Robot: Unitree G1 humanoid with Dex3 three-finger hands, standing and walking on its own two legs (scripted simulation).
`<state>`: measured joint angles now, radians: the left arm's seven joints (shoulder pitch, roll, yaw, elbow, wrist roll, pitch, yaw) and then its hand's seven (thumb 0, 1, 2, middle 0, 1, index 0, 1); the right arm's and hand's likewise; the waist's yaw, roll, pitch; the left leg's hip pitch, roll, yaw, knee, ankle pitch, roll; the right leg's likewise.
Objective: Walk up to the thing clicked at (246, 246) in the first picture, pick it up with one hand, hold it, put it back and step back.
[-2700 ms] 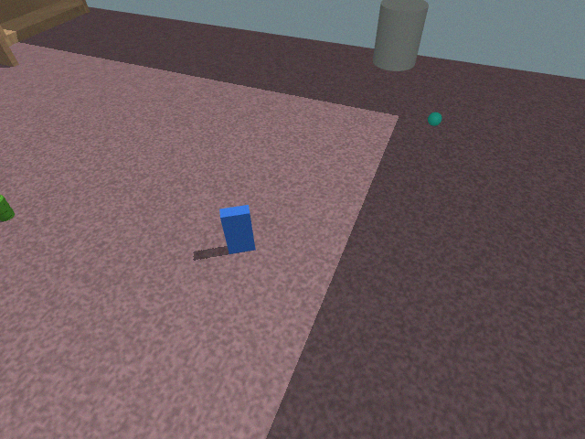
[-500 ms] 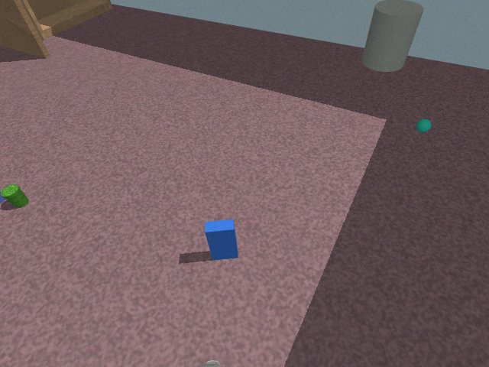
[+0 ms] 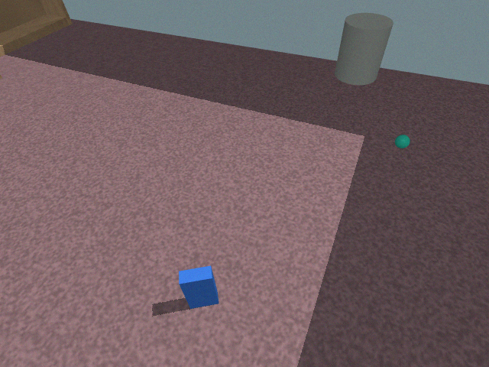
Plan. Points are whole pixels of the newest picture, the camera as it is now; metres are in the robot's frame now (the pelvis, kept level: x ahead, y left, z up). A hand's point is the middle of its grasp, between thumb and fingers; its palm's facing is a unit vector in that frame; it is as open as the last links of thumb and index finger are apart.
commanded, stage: walk up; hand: left
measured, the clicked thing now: (200, 288) +0.56 +0.21 -0.65
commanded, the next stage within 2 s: stand in 1.94 s
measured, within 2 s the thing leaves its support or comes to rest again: neither
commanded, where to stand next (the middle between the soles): +0.22 +0.01 m, yaw +1 degrees
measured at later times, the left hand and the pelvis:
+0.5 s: hand out of the picture +0.16 +0.28 -0.16, palm faces -0.01 -0.92 -0.39, open 7.4 cm; pelvis +0.12 +0.00 -0.01, yaw +1 degrees
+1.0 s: hand (121, 332) +0.25 +0.26 -0.14, palm faces -0.02 -0.93 -0.37, open 7.4 cm; pelvis +0.17 +0.00 +0.00, yaw +0 degrees
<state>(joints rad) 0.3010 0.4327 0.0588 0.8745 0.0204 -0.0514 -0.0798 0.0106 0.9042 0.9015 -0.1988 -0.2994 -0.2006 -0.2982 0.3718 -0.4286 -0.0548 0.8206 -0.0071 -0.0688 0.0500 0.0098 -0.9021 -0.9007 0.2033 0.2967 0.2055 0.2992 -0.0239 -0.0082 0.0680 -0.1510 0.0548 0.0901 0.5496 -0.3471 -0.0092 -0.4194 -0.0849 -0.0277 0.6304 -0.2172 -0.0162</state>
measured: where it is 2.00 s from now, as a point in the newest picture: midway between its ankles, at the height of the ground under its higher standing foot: outside the picture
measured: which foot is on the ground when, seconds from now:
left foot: down 0.00-0.04, up 0.06-0.40, down 0.42-1.00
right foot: up 0.00-0.00, down 0.02-1.00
